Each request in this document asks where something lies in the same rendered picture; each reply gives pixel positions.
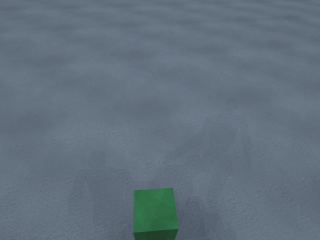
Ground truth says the carton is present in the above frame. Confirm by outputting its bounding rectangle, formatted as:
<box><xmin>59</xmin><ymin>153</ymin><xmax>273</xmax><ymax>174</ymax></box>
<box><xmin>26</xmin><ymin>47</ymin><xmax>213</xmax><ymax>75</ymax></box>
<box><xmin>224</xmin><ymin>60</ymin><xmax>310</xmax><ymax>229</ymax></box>
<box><xmin>133</xmin><ymin>187</ymin><xmax>179</xmax><ymax>240</ymax></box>

